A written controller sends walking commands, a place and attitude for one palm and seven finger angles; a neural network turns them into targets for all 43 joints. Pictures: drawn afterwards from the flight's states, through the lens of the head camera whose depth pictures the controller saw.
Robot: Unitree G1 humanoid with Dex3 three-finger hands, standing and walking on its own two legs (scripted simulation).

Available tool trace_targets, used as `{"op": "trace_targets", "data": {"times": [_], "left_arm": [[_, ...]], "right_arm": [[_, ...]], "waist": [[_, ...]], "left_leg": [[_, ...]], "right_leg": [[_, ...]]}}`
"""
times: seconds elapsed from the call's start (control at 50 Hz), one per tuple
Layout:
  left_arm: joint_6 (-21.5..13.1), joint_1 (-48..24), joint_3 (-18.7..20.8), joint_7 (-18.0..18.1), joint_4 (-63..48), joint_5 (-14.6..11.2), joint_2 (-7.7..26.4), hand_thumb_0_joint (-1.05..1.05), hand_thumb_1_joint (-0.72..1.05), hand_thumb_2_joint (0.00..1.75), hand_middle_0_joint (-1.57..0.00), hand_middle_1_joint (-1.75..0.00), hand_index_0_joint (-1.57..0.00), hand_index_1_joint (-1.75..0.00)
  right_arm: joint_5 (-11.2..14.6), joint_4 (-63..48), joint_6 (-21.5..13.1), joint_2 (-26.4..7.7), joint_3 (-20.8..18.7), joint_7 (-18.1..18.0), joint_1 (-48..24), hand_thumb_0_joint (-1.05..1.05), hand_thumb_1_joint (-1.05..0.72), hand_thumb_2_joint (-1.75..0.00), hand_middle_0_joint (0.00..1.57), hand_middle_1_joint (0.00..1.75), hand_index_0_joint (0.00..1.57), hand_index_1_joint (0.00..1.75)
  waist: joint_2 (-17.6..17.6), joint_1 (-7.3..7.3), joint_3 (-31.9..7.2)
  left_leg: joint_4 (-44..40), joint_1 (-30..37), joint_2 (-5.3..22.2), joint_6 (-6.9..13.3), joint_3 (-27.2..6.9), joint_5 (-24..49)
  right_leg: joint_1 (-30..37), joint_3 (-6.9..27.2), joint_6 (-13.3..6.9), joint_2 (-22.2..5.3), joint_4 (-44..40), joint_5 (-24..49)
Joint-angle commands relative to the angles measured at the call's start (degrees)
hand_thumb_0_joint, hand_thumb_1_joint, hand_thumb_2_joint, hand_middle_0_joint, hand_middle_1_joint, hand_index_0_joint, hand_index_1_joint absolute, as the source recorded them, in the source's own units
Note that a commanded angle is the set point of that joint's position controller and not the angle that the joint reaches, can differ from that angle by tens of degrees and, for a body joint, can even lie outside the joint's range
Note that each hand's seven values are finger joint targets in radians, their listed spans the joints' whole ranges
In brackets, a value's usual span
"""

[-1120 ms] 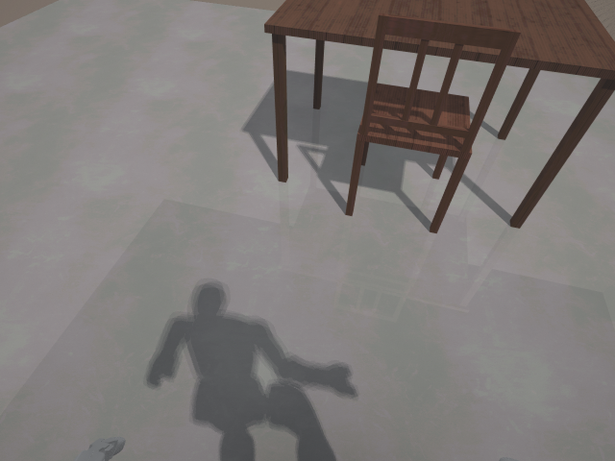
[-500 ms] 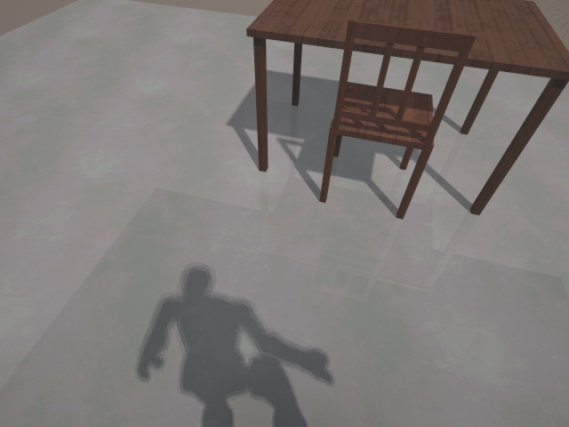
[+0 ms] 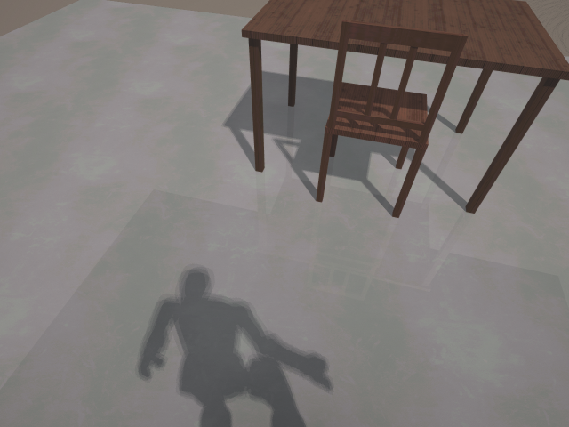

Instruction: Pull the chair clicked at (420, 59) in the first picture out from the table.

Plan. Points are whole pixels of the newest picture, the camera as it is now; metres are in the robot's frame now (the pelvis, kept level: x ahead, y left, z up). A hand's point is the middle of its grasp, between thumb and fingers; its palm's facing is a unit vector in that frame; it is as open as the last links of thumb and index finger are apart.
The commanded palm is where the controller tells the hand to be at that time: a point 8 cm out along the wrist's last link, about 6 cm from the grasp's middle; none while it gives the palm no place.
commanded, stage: look at it before walking up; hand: left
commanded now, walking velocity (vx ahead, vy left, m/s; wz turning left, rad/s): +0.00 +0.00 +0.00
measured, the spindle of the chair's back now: (375, 81) +1.26 -0.27 -0.11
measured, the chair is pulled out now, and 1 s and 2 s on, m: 0.00 0.00 0.00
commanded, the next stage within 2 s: walk to a spot facing it in 0.32 s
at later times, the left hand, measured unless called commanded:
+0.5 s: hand out of the picture +0.08 +0.25 -0.16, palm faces -0.03 -0.94 -0.33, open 7.4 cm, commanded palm none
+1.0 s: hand out of the picture +0.06 +0.14 -0.16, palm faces -0.19 -0.95 -0.24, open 7.4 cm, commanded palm none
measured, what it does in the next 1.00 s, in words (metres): lifts its left foot, turning right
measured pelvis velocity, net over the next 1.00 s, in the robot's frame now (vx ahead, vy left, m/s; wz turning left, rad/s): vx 0.01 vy -0.05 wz -0.27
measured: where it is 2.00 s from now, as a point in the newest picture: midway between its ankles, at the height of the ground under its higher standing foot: (317, 409)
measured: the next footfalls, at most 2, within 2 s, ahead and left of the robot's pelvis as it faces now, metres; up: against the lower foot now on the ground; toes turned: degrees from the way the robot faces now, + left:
left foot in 1.44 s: +0.33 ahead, +0.02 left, +0.00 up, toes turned -25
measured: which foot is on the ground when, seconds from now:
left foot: down 0.00-0.82, up 0.84-1.00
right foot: down 0.00-1.00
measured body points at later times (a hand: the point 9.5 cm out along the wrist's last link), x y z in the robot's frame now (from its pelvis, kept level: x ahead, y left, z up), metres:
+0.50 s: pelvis +0.01 +0.00 +0.00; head +0.02 +0.00 +0.45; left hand +0.08 +0.29 -0.13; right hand +0.09 -0.30 -0.13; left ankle +0.01 +0.12 -0.74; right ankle +0.01 -0.13 -0.74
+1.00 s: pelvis +0.01 -0.05 +0.00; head +0.04 -0.08 +0.44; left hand +0.07 +0.19 -0.14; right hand +0.03 -0.32 -0.16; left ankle +0.04 +0.10 -0.66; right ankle -0.01 -0.11 -0.74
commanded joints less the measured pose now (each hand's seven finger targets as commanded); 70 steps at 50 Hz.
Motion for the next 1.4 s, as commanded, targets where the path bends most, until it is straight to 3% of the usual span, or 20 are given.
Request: {"op": "trace_targets", "data": {"times": [0.0,0.42,0.5,0.56,0.62,0.66,0.7,0.72,0.76,0.78,0.8,0.82,0.84,0.88,0.96,1.16,1.28,1.32,1.34,1.38], "left_arm": [[-1.5,-2.6,2.2,0.9,-3.6,-0.1,11.8,0.0,0.9,0.9,-0.2,-0.3,-0.2,-0.3],[-1.5,-2.3,2.2,0.9,-3.3,-0.1,12.0,0.0,0.9,0.9,-0.2,-0.3,-0.2,-0.3],[0.7,0.7,1.6,1.1,-3.9,-0.1,5.9,0.0,0.9,0.9,-0.2,-0.3,-0.2,-0.3],[1.6,1.8,2.4,0.9,-6.1,0.1,6.0,0.0,0.9,0.9,-0.2,-0.3,-0.2,-0.3],[2.2,2.3,2.9,0.4,-8.3,0.2,4.8,0.0,0.9,0.9,-0.2,-0.3,-0.2,-0.3],[2.7,2.5,3.4,0.2,-9.7,0.3,3.4,0.0,0.9,0.9,-0.2,-0.3,-0.2,-0.3],[3.1,3.5,4.0,0.0,-10.8,0.2,2.6,0.0,0.9,0.9,-0.2,-0.3,-0.2,-0.3],[3.0,4.9,4.2,-0.2,-11.0,0.3,1.9,0.0,0.9,0.9,-0.2,-0.3,-0.2,-0.3],[2.3,11.9,4.5,-0.9,-9.6,0.5,1.5,0.0,0.9,0.9,-0.2,-0.3,-0.2,-0.3],[1.7,15.4,5.2,-0.9,-8.6,0.9,3.4,0.0,0.9,0.9,-0.2,-0.3,-0.2,-0.3],[0.6,16.7,6.3,0.0,-8.8,1.6,10.0,0.0,0.9,0.9,-0.2,-0.3,-0.2,-0.3],[0.6,18.7,6.3,0.8,-9.5,0.5,10.3,0.0,0.9,0.9,-0.2,-0.3,-0.2,-0.3],[0.3,15.2,6.4,1.0,-10.4,0.5,8.9,0.0,0.9,0.9,-0.2,-0.3,-0.2,-0.3],[-0.8,11.6,5.5,0.8,-11.2,0.3,5.3,0.0,0.9,0.9,-0.2,-0.3,-0.2,-0.3],[-2.7,13.3,5.2,0.4,-10.2,0.1,3.1,0.0,0.9,0.9,-0.2,-0.3,-0.2,-0.3],[-3.9,22.2,5.1,0.8,-6.6,0.7,0.3,0.0,0.9,0.9,-0.2,-0.3,-0.2,-0.3],[-3.6,21.8,5.2,1.6,-6.2,1.1,1.4,0.0,0.9,0.9,-0.2,-0.3,-0.2,-0.3],[-3.4,19.4,5.6,1.8,-7.0,1.2,2.2,0.0,0.9,0.9,-0.2,-0.3,-0.2,-0.3],[-3.4,17.2,5.8,1.8,-7.5,1.1,2.8,0.0,0.9,0.9,-0.2,-0.3,-0.2,-0.3],[-3.6,13.2,6.4,1.4,-8.4,0.5,2.5,0.0,0.9,0.9,-0.2,-0.3,-0.2,-0.3]], "right_arm": [[0.2,-3.8,-1.6,-11.8,-2.5,-0.6,-3.3,0.0,-0.9,-0.9,0.2,0.3,0.2,0.3],[0.3,-3.8,-1.7,-12.1,-2.6,-0.8,-3.6,0.0,-0.9,-0.9,0.2,0.3,0.2,0.3],[0.1,-4.1,-0.3,-5.3,-1.9,-1.3,0.4,0.0,-0.9,-0.9,0.2,0.3,0.2,0.3],[0.1,-6.3,0.4,-6.5,-3.1,-1.8,1.7,0.0,-0.9,-0.9,0.2,0.3,0.2,0.3],[0.0,-8.5,0.7,-7.7,-4.3,-2.1,1.4,0.0,-0.9,-0.9,0.2,0.3,0.2,0.3],[-0.1,-9.7,0.4,-7.9,-4.9,-2.0,1.5,0.0,-0.9,-0.9,0.2,0.3,0.2,0.3],[-0.3,-11.3,0.3,-7.2,-5.3,-2.1,-0.2,0.0,-0.9,-0.9,0.2,0.3,0.2,0.3],[-0.5,-12.0,0.3,-7.0,-5.5,-2.0,-1.5,0.0,-0.9,-0.9,0.2,0.3,0.2,0.3],[-0.6,-12.6,0.7,-7.4,-5.7,-1.6,-3.3,0.0,-0.9,-0.9,0.2,0.3,0.2,0.3],[-0.2,-13.0,1.2,-5.1,-5.4,-1.2,-3.2,0.0,-0.9,-0.9,0.2,0.3,0.2,0.3],[0.0,-15.1,1.4,0.6,-4.2,-0.7,-2.0,0.0,-0.9,-0.9,0.2,0.3,0.2,0.3],[-0.5,-17.3,1.1,-1.6,-4.2,-0.6,-6.0,0.0,-0.9,-0.9,0.2,0.3,0.2,0.3],[-0.4,-17.0,0.9,-2.1,-4.7,-0.2,-5.6,0.0,-0.9,-0.9,0.2,0.3,0.2,0.3],[-0.6,-15.4,0.1,-2.4,-5.0,0.3,-4.8,0.0,-0.9,-0.9,0.2,0.3,0.2,0.3],[-0.8,-13.1,-0.1,-0.1,-5.2,0.8,0.0,0.0,-0.9,-0.9,0.2,0.3,0.2,0.3],[-0.7,-16.9,-1.4,1.6,-4.8,0.6,-6.8,0.0,-0.9,-0.9,0.2,0.3,0.2,0.3],[-0.1,-19.5,-2.3,3.0,-4.3,0.9,-10.6,0.0,-0.9,-0.9,0.2,0.3,0.2,0.3],[0.3,-19.5,-2.8,3.1,-4.2,0.9,-8.9,0.0,-0.9,-0.9,0.2,0.3,0.2,0.3],[0.5,-19.0,-3.1,2.8,-4.4,0.8,-6.1,0.0,-0.9,-0.9,0.2,0.3,0.2,0.3],[0.4,-14.2,-3.6,-0.8,-5.3,-0.7,9.8,0.0,-0.9,-0.9,0.2,0.3,0.2,0.3]], "waist": [[0.0,0.2,-3.1],[0.3,0.31,-4.2],[0.0,-0.16,-3.3],[1.3,-0.3,-3.7],[6.5,-0.23,-2.9],[10.9,-0.26,-2.6],[10.8,0.64,-1.8],[9.9,1.71,-1.7],[6.4,4.77,-5.2],[-1.9,6.45,-5.3],[-23.5,6.43,-1.7],[-18.7,7.84,0.7],[-13.8,5.28,2.4],[-6.6,3.07,3.5],[-3.2,1.13,-0.4],[-5.9,4.38,0.3],[-7.7,4.91,1.9],[-8.7,3.85,1.5],[-8.7,1.95,1.3],[-3.3,-5.45,-4.5]], "left_leg": [[-4.4,-0.1,6.8,1.6,-5.9,5.2],[-4.4,2.3,7.4,1.5,-5.3,8.5],[-0.5,2.3,8.0,0.3,-1.8,8.8],[0.8,2.8,10.0,1.1,-1.4,9.5],[-0.7,2.9,14.6,4.0,-3.7,11.2],[-2.5,2.6,20.1,8.7,-6.1,18.5],[-1.7,-0.6,22.4,10.4,-4.7,20.8],[0.1,-2.1,21.6,9.2,-2.3,20.8],[8.5,-5.4,18.0,4.6,2.9,4.9],[19.1,-12.7,12.9,1.2,6.9,-9.6],[37.7,-30.2,3.1,-3.3,10.0,-26.6],[43.0,-31.9,3.0,-2.7,1.5,-24.4],[44.0,-32.0,5.4,-2.1,-1.2,-17.3],[44.8,-30.5,6.8,-2.4,-1.2,-9.0],[42.4,-28.9,6.4,-3.8,-0.1,-0.7],[35.2,-36.8,6.7,-5.1,0.3,-0.8],[24.9,-31.9,4.7,-4.0,1.5,-4.6],[18.7,-23.9,3.8,-2.9,1.6,-6.0],[15.0,-17.6,3.1,-2.4,2.0,-5.6],[5.4,7.8,2.7,-1.4,1.8,0.1]], "right_leg": [[0.0,5.6,-2.2,-6.3,-4.4,3.4],[0.9,5.7,-2.2,-6.2,-4.3,7.9],[-2.9,6.9,-1.6,-5.4,-0.2,12.5],[-6.4,6.4,-1.5,-3.6,4.8,13.5],[-11.2,3.7,-0.5,-0.4,13.7,5.8],[-14.6,0.7,0.4,0.9,25.6,-14.0],[-13.6,1.7,0.3,-1.4,29.7,-18.4],[-11.4,0.9,0.1,-2.0,26.7,-17.2],[-1.6,-2.4,0.1,-0.9,14.5,-8.3],[5.1,1.6,-0.6,-2.9,4.2,-5.7],[7.9,29.3,-5.5,-17.2,-8.5,-10.9],[2.2,38.0,-9.7,-20.6,-14.4,-12.5],[1.0,33.5,-11.1,-18.5,-15.1,-19.8],[-1.6,30.0,-10.0,-14.5,-13.6,-18.8],[2.0,20.4,-9.3,-9.9,-11.5,-6.7],[11.6,23.5,-11.8,-10.1,-9.2,6.9],[11.5,24.1,-12.2,-10.2,-6.2,17.6],[7.8,23.8,-11.1,-9.7,-4.1,20.0],[4.4,22.9,-10.4,-9.1,-2.4,21.0],[-7.5,18.3,-7.0,-2.9,11.6,20.5]]}}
